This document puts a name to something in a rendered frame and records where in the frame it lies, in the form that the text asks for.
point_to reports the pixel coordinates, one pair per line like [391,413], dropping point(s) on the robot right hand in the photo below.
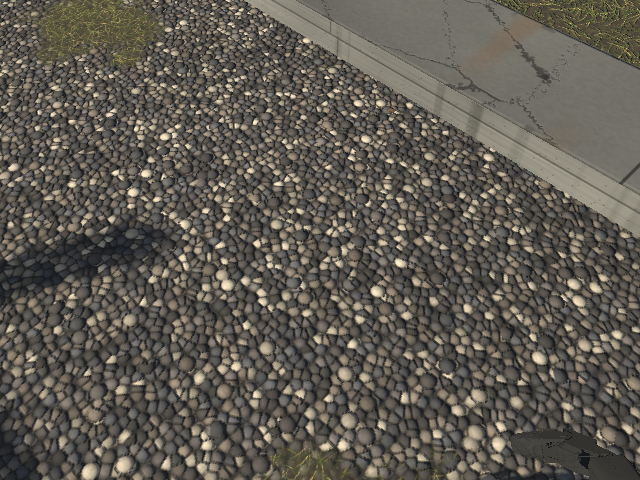
[576,452]

